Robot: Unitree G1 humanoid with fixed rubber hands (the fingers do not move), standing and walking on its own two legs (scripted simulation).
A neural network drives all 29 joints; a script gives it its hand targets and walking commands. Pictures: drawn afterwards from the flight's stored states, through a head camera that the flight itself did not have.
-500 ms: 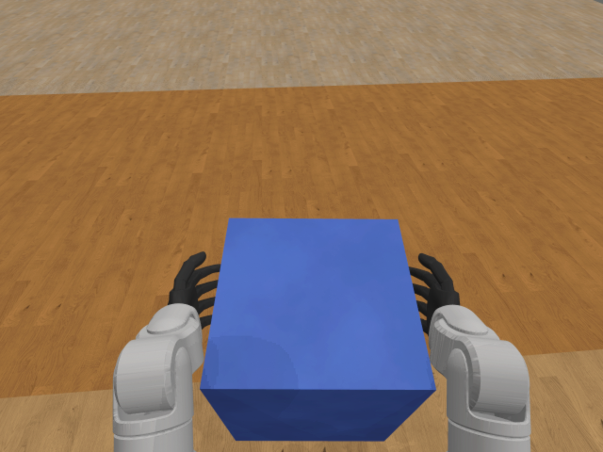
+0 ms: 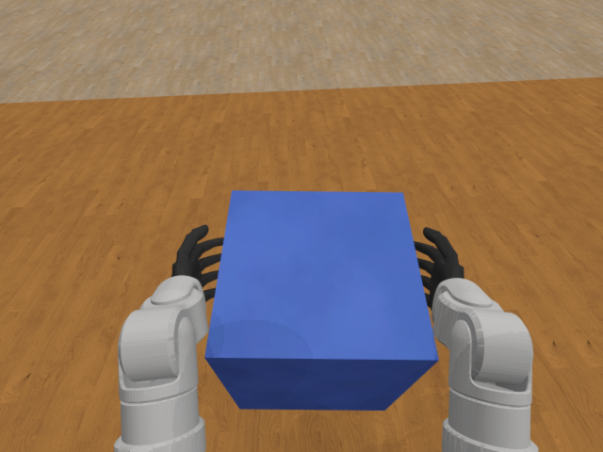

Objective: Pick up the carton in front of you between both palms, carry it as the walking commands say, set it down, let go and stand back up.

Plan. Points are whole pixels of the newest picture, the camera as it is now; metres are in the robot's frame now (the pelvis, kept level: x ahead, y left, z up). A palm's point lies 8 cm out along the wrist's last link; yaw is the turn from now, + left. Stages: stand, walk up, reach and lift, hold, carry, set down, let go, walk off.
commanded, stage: carry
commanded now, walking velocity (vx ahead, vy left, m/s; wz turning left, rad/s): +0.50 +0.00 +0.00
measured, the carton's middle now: (314, 309) +0.30 +0.00 +0.05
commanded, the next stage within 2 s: none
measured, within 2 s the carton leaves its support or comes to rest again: neither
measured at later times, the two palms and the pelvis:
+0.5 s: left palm (233, 117) +0.70 +0.16 +0.11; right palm (386, 113) +0.69 -0.14 +0.12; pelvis +0.32 +0.01 -0.01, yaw -2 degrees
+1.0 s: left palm (254, 63) +1.03 +0.16 +0.08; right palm (365, 63) +1.04 -0.14 +0.07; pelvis +0.66 +0.00 -0.04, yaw +0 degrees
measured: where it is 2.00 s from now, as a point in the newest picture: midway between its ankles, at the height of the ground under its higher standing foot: (306, 236)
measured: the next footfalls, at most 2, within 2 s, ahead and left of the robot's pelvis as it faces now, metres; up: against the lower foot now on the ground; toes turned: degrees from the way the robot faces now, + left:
left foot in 0.46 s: +0.45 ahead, +0.07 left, -0.02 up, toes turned +3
right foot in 0.90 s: +0.77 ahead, -0.04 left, -0.06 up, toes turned -3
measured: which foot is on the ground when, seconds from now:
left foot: up 0.00-0.44, down 0.46-0.92, up 0.94-1.00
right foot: down 0.00-0.48, up 0.50-0.88, down 0.90-1.00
